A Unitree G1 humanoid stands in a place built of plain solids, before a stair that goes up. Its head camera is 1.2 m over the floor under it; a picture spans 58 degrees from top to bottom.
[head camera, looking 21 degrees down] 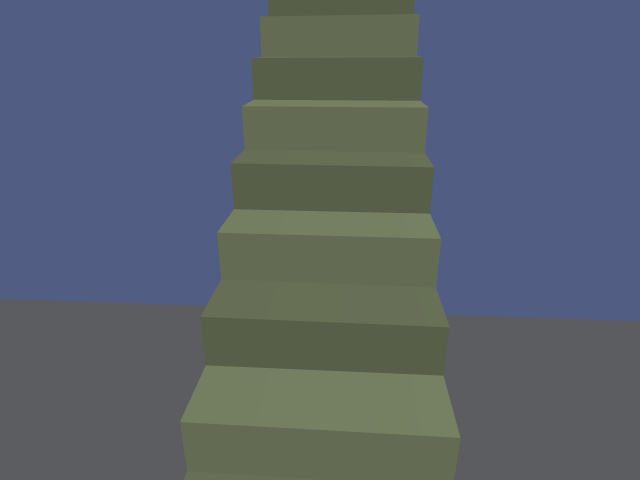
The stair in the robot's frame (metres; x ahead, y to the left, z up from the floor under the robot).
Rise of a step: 0.18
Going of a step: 0.22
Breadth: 0.71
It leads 4 degrees to the right of straight ahead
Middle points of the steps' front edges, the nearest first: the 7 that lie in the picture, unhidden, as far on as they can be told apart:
0.85 0.01 0.36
1.06 -0.01 0.54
1.28 -0.02 0.72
1.50 -0.04 0.90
1.71 -0.05 1.08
1.93 -0.07 1.26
2.14 -0.08 1.44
